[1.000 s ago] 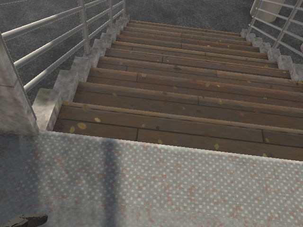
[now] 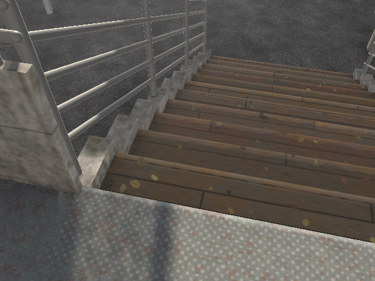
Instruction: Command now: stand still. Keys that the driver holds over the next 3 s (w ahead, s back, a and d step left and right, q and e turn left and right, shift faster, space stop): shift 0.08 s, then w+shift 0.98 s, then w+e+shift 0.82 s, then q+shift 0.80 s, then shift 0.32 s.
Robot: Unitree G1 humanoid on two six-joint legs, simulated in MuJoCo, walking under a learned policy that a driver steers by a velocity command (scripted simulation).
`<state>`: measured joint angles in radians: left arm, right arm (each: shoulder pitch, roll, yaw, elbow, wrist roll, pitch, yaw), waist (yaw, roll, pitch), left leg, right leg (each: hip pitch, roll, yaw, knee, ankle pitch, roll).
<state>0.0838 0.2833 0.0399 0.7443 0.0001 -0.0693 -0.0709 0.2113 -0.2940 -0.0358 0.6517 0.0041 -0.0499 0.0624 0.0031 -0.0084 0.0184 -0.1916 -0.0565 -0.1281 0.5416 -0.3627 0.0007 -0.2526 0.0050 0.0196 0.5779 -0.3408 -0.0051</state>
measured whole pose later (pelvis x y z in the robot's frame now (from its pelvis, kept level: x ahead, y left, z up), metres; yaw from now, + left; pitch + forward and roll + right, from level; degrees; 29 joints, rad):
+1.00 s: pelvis +0.50 -0.06 +0.01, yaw +0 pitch +0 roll -1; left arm 0.51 0.28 0.04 0.89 0.00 -0.09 -0.02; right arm 0.14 -0.27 0.00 0.72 -0.02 -0.03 0.03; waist 0.05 0.03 0.00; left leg -0.68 0.11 -0.03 0.94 -0.04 0.04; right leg -0.09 0.11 -0.07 0.36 -0.27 -0.10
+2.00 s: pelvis +1.32 -0.21 -0.40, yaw -40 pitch -2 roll -1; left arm 0.45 0.21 0.05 1.02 0.00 -0.05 0.02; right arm 0.10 -0.20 -0.03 0.87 -0.05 -0.05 -0.01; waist 0.04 0.02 0.04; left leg -0.67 0.10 -0.10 0.87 0.23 -0.03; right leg -0.26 0.22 0.03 0.93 -0.63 -0.17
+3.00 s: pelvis +1.53 -0.35 -0.53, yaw -2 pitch +5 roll -1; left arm 0.20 0.30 0.01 0.70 0.03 -0.08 -0.03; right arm 0.18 -0.28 0.02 0.64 -0.05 -0.02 0.08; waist 0.06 0.03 -0.07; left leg -0.43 0.01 0.05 0.75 -0.39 0.01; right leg -0.45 -0.07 -0.07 0.76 -0.40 0.03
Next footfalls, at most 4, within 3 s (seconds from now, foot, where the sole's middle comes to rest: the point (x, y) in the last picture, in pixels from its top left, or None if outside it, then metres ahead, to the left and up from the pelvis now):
0.74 right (232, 279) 0.50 -0.12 -0.77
1.34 left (183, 187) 0.98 0.05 -0.94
1.74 right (231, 161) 1.26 -0.21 -1.11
2.14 left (233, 137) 1.59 -0.26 -1.28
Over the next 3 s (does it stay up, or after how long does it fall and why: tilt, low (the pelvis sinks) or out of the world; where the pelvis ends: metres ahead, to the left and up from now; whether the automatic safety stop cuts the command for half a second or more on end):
stays up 1.53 -0.35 -0.53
